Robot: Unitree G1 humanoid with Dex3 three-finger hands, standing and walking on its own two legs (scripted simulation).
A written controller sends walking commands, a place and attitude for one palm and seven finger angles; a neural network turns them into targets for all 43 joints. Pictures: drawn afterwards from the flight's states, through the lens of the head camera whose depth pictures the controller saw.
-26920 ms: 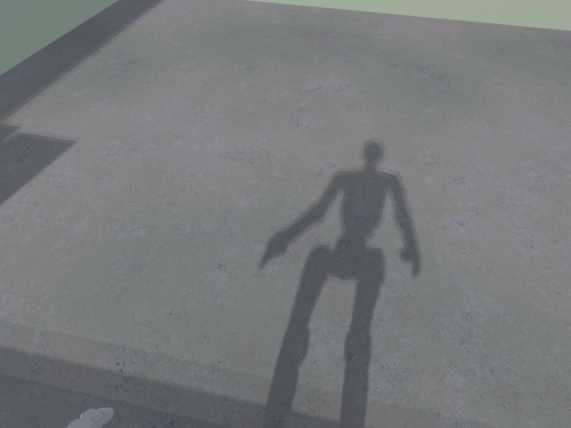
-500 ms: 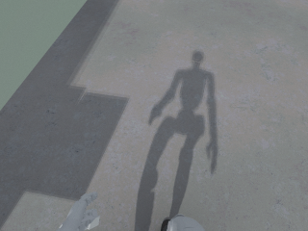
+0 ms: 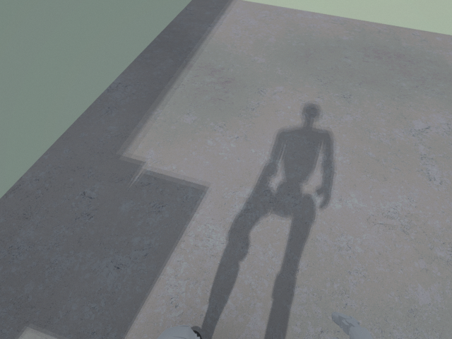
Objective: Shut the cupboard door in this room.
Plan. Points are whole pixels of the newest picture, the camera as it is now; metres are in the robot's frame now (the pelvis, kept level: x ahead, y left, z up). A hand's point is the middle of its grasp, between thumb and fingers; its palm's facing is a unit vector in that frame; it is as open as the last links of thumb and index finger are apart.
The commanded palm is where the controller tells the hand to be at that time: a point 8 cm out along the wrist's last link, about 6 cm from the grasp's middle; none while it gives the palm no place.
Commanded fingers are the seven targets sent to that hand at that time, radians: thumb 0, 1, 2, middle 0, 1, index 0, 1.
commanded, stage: walk around to get in front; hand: left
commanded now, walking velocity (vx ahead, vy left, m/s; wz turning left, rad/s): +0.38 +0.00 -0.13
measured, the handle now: out of the picture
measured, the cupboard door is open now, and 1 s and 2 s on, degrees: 89 89 89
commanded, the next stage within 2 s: walk to a spot facing it in 1.36 s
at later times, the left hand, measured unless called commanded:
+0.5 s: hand (183, 240) +0.34 +0.14 -0.15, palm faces -0.14 -0.96 -0.24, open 7.3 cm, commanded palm none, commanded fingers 0.00 0.90 0.90 -0.20 -0.30 -0.20 -0.30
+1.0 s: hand (188, 250) +0.33 +0.13 -0.18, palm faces +0.08 -0.99 -0.13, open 7.3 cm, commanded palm none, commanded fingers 0.00 0.90 0.90 -0.20 -0.30 -0.20 -0.30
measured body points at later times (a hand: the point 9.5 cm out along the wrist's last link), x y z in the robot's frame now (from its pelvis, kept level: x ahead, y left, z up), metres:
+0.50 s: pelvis +0.20 -0.04 +0.00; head +0.22 -0.06 +0.45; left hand +0.34 +0.19 -0.13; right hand +0.07 -0.24 -0.16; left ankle +0.10 +0.11 -0.72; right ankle +0.28 -0.15 -0.73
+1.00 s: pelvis +0.39 -0.03 +0.00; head +0.42 +0.00 +0.45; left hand +0.32 +0.18 -0.17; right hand +0.52 -0.28 -0.12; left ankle +0.49 +0.06 -0.73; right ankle +0.29 -0.16 -0.72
